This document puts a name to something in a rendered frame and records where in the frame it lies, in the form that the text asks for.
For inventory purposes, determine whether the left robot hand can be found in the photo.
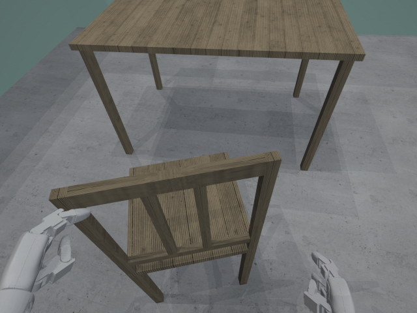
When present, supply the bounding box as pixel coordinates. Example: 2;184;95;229
0;208;91;293

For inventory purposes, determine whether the table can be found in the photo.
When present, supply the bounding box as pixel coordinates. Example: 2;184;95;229
68;0;366;171

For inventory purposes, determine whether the right robot hand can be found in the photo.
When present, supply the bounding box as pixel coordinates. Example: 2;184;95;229
304;251;356;313

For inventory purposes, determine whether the chair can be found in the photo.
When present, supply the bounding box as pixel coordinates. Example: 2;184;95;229
49;151;282;303

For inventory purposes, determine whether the left robot forearm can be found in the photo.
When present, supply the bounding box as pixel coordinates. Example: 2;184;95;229
0;288;35;313

